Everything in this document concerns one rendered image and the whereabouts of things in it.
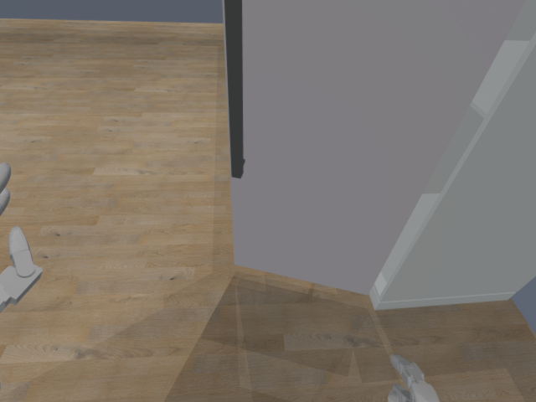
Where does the left robot hand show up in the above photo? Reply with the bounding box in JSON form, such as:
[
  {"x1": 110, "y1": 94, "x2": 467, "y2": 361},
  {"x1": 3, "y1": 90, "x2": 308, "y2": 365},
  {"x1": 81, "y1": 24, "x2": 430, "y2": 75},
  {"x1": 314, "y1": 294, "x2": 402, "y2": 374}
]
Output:
[{"x1": 0, "y1": 162, "x2": 43, "y2": 312}]

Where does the fridge door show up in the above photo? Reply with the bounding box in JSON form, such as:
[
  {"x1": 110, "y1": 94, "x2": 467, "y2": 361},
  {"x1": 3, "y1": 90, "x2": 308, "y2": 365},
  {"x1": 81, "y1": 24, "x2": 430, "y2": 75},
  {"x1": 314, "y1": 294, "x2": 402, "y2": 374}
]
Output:
[{"x1": 222, "y1": 0, "x2": 526, "y2": 295}]

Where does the handle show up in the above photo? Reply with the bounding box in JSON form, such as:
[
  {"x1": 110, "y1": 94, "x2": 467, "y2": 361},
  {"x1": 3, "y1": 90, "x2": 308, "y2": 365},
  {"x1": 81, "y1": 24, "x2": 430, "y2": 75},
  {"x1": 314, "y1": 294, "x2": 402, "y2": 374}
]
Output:
[{"x1": 224, "y1": 0, "x2": 245, "y2": 178}]

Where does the right robot hand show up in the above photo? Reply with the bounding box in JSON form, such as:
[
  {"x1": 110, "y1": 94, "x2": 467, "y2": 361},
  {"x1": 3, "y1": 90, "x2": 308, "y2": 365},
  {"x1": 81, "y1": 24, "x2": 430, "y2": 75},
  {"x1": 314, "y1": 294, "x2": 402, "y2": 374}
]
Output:
[{"x1": 387, "y1": 354, "x2": 440, "y2": 402}]

